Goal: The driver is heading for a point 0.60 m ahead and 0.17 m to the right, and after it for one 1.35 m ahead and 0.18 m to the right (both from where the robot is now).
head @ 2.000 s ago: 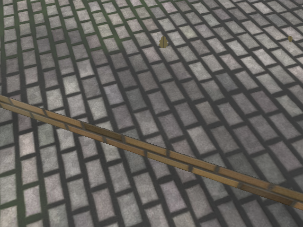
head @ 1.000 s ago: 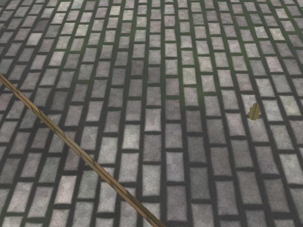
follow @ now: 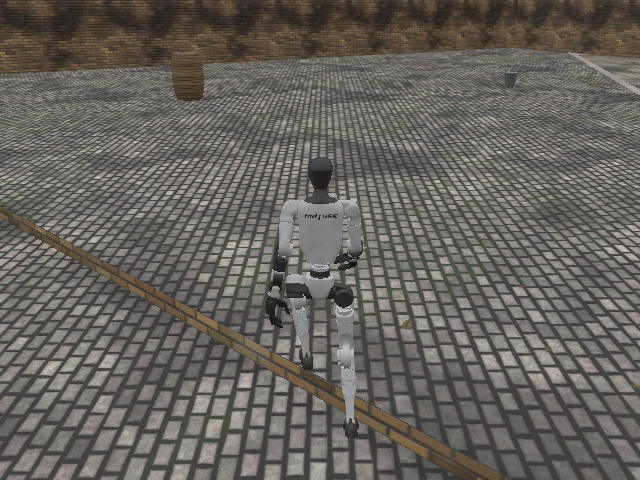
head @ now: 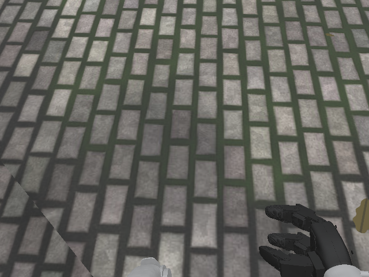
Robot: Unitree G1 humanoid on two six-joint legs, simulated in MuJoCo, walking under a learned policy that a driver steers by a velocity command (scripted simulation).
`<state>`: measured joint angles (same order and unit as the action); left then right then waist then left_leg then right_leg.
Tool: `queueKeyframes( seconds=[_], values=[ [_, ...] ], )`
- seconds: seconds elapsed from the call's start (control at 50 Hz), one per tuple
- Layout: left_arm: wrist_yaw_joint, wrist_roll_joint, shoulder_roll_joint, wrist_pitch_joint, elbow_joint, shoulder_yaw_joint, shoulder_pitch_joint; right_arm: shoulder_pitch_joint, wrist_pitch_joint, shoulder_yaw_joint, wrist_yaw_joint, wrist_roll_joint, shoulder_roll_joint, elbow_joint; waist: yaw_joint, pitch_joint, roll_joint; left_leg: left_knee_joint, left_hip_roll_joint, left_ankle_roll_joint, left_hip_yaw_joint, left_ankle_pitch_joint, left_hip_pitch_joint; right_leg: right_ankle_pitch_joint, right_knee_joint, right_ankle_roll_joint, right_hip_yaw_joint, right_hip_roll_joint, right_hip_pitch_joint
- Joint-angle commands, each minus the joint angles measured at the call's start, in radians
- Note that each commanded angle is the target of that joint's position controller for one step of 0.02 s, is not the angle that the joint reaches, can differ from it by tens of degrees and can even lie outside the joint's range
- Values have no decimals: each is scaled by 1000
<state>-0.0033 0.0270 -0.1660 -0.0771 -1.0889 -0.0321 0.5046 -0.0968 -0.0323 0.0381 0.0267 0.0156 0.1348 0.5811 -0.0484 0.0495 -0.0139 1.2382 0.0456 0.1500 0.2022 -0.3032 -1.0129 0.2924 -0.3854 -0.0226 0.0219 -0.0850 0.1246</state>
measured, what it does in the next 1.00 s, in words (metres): climbs, turning right: right foot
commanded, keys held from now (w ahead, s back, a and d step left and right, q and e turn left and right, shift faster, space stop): w+e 0.72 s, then w+q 0.28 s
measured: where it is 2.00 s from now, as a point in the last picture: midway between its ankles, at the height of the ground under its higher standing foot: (243, 102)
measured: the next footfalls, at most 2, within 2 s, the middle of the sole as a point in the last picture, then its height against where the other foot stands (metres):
right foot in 0.70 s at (246, 258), level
left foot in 1.06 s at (215, 154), level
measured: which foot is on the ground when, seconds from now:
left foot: down 0.00-0.70, up 0.72-1.00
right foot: up 0.00-0.68, down 0.70-1.00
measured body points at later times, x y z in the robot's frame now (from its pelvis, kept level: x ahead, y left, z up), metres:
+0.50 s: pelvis +0.27 +0.03 +0.14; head +0.27 +0.05 +0.59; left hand +0.49 +0.22 +0.02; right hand +0.19 -0.17 +0.00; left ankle +0.17 +0.08 -0.60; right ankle +0.36 -0.18 -0.50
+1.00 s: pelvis +0.56 -0.07 +0.12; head +0.57 -0.06 +0.57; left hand +0.57 +0.15 -0.03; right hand +0.70 -0.34 +0.04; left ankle +0.75 +0.00 -0.57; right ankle +0.39 -0.12 -0.60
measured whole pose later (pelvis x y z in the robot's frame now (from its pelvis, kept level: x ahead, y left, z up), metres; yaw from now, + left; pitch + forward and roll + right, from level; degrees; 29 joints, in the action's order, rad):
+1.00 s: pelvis +0.56 -0.07 +0.12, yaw -22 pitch +4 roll -3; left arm -0.01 0.01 -0.15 -0.11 -1.06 -0.02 0.48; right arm 0.02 -0.11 0.01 0.00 -0.04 0.20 0.83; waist -0.11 -0.09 0.02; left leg 0.75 0.11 0.04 0.01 -0.14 -0.70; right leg 0.43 -0.43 -0.05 -0.04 0.10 -0.07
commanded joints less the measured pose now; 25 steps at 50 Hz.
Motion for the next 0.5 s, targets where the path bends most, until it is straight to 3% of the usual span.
queueKeyframes(
  seconds=[0.02,0.04,0.06,0.08,0.1,0.12,0.14,0.16,0.18,0.2,0.22,0.24,0.26,0.28,0.32,0.36,0.4,0.46,0.5],
  values=[
    [-49,-9,-175,-65,116,-60,28,579,-1,-142,-22,8,354,128,218,-695,225,-872,365,89,-1154,-20,1174,-84,-1208,-32,-181,173,-573],
    [-32,-17,-91,-40,144,-54,-10,410,-8,-137,-14,10,327,134,108,-532,106,-875,381,73,-1064,-135,979,-129,-1398,-28,-191,118,-659],
    [-18,-37,-59,-19,180,-46,-84,334,-17,-118,-14,8,233,157,68,-335,-24,-855,341,41,-886,-233,802,-179,-1404,-35,-112,48,-703],
    [-6,-59,-6,-4,211,-31,-137,305,-28,-99,-21,16,148,194,24,-170,-22,-839,319,5,-733,-185,644,-212,-1410,-49,-107,12,-759],
    [3,-60,7,20,221,-23,-152,287,-33,-75,-16,23,59,230,-16,-85,-13,-829,277,-27,-601,-154,505,-245,-1404,-58,-117,-6,-756],
    [7,-47,8,36,242,-17,-145,293,-41,-64,-10,37,14,257,-24,-67,60,-824,256,-21,-564,-166,495,-245,-1421,-64,-123,1,-783],
    [10,-37,21,45,268,-5,-167,328,-55,-65,-9,40,13,287,-32,-45,68,-836,235,-23,-481,-139,522,-208,-1396,-80,-140,2,-843],
    [-79,-62,-33,-8,233,-5,-207,378,-64,-44,13,100,16,338,40,3,35,-831,227,-57,-506,-125,505,-335,-1448,-162,-307,49,-951],
    [-99,-54,-29,-40,233,-9,-214,427,-69,-47,14,98,28,383,30,-11,21,-852,227,-88,-487,-105,563,-378,-1397,-198,-360,75,-1039],
    [-102,-40,-30,-55,237,-10,-222,405,-77,-54,17,100,65,385,7,-31,8,-886,219,-124,-369,-80,594,-363,-1307,-222,-343,88,-1058],
    [-99,-48,-51,-68,232,-13,-238,343,-93,-62,16,97,82,371,-23,-41,17,-927,187,-142,-290,-51,601,-389,-1236,-210,-322,87,-1057],
    [-103,-53,-104,-72,222,-27,-226,287,-109,-62,11,84,89,353,-44,-87,43,-960,174,-136,-218,28,618,-402,-1233,-194,-276,87,-1031],
    [-105,-57,-139,-66,217,-37,-251,282,-119,-59,8,87,85,352,-42,-97,30,-986,161,-134,-158,93,624,-419,-1215,-174,-245,88,-1017],
    [-109,-56,-144,-63,222,-39,-286,314,-125,-57,4,95,87,359,-26,-97,19,-993,159,-130,-115,159,659,-436,-1181,-151,-233,78,-1040],
    [-106,-42,-124,-60,236,-36,-359,440,-129,-60,-6,116,109,395,28,-110,23,-994,170,-135,-63,339,802,-453,-1063,-112,-225,61,-1110],
    [-94,-37,-118,-59,240,-40,-413,540,-129,-57,-7,124,125,429,62,-111,52,-999,188,-138,-39,513,950,-460,-950,-88,-220,58,-1169],
    [-82,-34,-111,-52,246,-44,-447,586,-131,-55,2,123,134,448,72,-99,73,-1011,200,-144,-12,652,1036,-451,-848,-73,-205,60,-1177],
    [-74,-38,-116,-31,249,-50,-474,570,-141,-59,17,109,165,450,56,-72,82,-1033,209,-160,51,788,1094,-396,-700,-70,-154,66,-1121],
    [-73,-37,-118,-20,251,-50,-483,570,-145,-65,16,104,186,454,46,-55,94,-1030,221,-179,82,874,1136,-331,-632,-68,-121,77,-1091]
  ],
)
